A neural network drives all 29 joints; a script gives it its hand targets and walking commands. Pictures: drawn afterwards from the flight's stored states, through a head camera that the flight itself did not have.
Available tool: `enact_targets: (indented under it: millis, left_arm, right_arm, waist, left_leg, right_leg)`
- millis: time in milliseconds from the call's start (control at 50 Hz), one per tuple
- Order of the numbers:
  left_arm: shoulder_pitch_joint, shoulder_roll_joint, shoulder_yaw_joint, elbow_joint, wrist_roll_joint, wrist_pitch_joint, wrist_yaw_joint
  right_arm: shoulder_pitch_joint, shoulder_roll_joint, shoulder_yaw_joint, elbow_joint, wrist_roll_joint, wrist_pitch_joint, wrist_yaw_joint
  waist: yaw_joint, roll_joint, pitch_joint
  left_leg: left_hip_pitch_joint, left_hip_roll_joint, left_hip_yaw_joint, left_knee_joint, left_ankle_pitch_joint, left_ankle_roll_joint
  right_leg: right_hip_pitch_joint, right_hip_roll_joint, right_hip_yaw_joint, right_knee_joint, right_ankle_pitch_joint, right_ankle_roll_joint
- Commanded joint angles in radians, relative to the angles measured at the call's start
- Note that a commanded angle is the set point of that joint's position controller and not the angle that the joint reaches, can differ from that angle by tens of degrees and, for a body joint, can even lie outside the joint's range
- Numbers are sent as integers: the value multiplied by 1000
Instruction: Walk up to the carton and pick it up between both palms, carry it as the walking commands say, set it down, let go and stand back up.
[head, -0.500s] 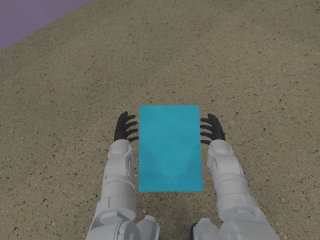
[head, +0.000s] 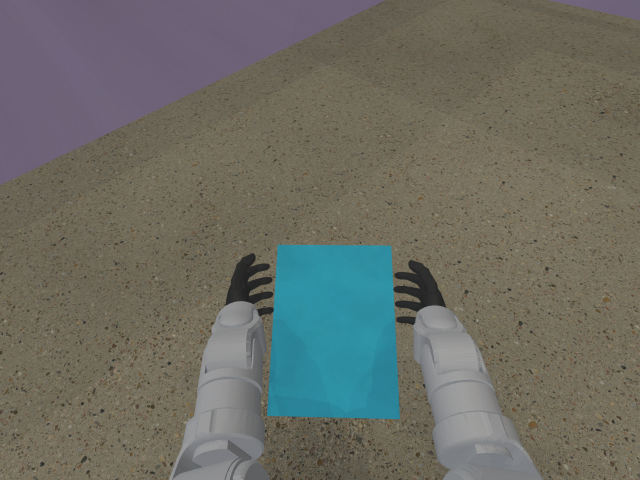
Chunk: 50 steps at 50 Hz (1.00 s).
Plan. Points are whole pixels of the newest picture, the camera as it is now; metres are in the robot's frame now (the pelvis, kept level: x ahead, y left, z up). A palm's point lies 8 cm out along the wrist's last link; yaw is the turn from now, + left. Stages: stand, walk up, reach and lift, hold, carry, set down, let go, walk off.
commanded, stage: reach and lift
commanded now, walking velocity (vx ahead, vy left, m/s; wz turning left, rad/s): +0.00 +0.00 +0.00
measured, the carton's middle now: (333, 333) +0.34 +0.05 -0.08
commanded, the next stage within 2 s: hold in 1.92 s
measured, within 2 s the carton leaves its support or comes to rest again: neither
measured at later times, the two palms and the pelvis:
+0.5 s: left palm (234, 301) +0.30 +0.16 +0.08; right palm (443, 307) +0.32 -0.09 +0.06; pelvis +0.00 +0.00 +0.01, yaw +1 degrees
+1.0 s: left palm (263, 297) +0.31 +0.13 +0.07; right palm (470, 315) +0.31 -0.12 +0.06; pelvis -0.01 +0.01 +0.00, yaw +1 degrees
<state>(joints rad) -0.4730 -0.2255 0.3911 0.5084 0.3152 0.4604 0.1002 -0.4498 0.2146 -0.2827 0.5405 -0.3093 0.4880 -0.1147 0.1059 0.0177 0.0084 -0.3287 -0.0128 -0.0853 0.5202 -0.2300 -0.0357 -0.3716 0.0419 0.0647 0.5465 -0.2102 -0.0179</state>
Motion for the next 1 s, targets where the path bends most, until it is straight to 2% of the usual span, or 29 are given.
enact_targets:
  millis: [0, 200, 380, 520, 780, 980]
  left_arm:
    - [-383, -1141, -532, 102, -194, 46, -273]
    - [-372, -1120, -590, -5, -248, 160, -267]
    - [-427, -1097, -511, 25, -226, 244, -263]
    - [-472, -1100, -480, 49, -213, 251, -263]
    - [-621, -1086, -431, 140, -199, 214, -279]
    - [-609, -1086, -449, 130, -205, 198, -276]
  right_arm:
    - [-624, 1015, 555, -72, 221, -52, 284]
    - [-601, 1013, 592, -164, 279, 60, 293]
    - [-647, 965, 483, -138, 243, 132, 296]
    - [-688, 982, 445, -123, 231, 153, 291]
    - [-819, 1006, 387, -39, 230, 149, 290]
    - [-785, 1023, 404, -33, 242, 151, 293]
  waist:
    - [1, -23, -423]
    - [3, -3, -360]
    - [-29, 7, -231]
    - [-48, -5, -237]
    - [-89, -17, -253]
    - [-94, -32, -295]
  left_leg:
    - [155, -72, 6, -69, 234, 24]
    - [256, -58, 1, -126, 271, 22]
    - [246, -47, -11, -178, 125, 31]
    - [225, -54, -10, -172, 99, 41]
    - [165, -56, -11, -146, -40, 57]
    - [191, -56, -7, -134, 29, 57]
  right_leg:
    - [272, 41, 37, -100, 146, 7]
    - [374, 35, 36, -158, 172, 7]
    - [382, 31, 26, -178, 73, 6]
    - [398, 28, 25, -174, 77, 11]
    - [358, 13, 23, -148, -22, 23]
    - [351, 7, 28, -144, 38, 25]
